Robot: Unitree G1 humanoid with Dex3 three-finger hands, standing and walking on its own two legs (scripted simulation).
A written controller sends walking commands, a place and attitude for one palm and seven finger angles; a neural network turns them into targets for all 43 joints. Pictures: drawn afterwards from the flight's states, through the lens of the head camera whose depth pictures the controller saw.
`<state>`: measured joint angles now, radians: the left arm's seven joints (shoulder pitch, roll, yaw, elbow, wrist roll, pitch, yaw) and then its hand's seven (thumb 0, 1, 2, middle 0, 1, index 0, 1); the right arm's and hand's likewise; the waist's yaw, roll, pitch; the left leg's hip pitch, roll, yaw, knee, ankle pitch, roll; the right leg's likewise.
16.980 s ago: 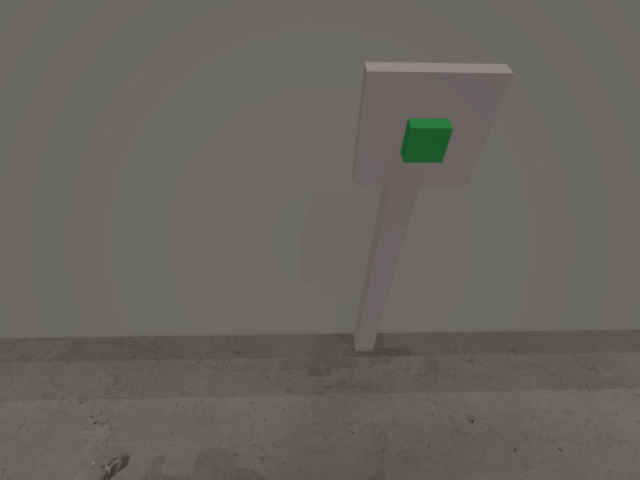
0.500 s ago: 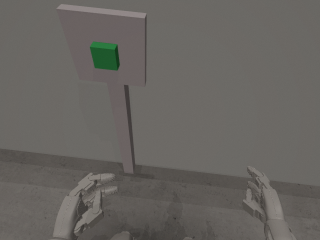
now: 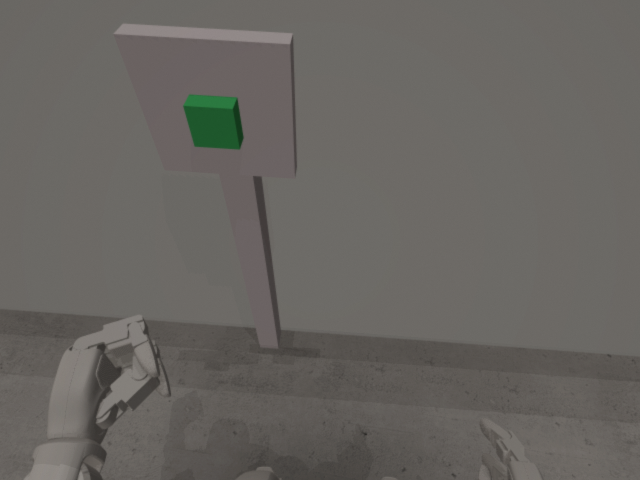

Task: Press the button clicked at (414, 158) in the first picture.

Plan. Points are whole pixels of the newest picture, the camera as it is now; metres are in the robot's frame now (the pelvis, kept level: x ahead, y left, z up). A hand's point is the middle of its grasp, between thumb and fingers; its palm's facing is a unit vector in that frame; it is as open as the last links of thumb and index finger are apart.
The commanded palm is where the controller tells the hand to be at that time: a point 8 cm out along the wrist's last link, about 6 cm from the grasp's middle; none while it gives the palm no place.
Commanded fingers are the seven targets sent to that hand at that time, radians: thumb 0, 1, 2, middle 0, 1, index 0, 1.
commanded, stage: raise the hand and make a fist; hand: left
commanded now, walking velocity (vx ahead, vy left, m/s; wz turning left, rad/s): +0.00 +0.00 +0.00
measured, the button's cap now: (215, 121) +0.55 +0.18 +0.15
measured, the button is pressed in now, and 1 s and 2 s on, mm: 0 0 0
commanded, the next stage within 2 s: aim a knuckle at the button in 1.06 s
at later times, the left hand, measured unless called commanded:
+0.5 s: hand (144, 323) +0.25 +0.20 +0.12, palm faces -0.01 -1.00 -0.07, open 3.1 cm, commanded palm +0.22 +0.25 +0.13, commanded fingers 0.00 0.90 0.90 -1.30 -1.50 -1.30 -1.50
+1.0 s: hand (130, 309) +0.25 +0.20 +0.15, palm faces +0.06 -1.00 -0.06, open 3.1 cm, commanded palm +0.22 +0.24 +0.15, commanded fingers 0.00 0.90 0.90 -1.30 -1.50 -1.30 -1.50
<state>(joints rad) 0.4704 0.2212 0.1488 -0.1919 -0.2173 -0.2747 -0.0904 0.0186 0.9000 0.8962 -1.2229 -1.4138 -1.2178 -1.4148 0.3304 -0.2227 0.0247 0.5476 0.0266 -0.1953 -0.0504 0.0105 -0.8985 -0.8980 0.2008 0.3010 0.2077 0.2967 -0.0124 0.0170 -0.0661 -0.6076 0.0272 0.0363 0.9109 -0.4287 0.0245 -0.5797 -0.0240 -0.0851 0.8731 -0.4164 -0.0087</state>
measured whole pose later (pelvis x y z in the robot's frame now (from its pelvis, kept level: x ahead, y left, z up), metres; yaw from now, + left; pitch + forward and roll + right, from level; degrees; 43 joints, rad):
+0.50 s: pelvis +0.03 +0.00 +0.02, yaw +1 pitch +4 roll -1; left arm 0.33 0.27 0.21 -0.15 -0.28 -0.09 -0.30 0.01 0.90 0.90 -1.30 -1.50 -1.30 -1.50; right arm 0.22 -0.24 0.06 0.54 0.04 -0.24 -0.05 0.01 -0.90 -0.90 0.20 0.30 0.21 0.30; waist 0.03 0.05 -0.07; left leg -0.41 0.02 0.02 0.75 -0.41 0.02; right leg -0.37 -0.02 -0.11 0.70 -0.40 -0.01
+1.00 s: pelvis +0.02 -0.02 +0.03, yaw +1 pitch +0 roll +0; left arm 0.26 0.27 0.28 -0.10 -0.31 -0.10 -0.29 0.02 0.90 0.90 -1.30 -1.50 -1.30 -1.50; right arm 0.26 -0.27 0.04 0.60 0.05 -0.27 -0.07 0.01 -0.90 -0.90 0.20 0.30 0.21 0.30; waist 0.03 0.03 -0.04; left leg -0.30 0.03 0.02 0.64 -0.34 0.00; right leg -0.28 -0.01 -0.10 0.62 -0.34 -0.03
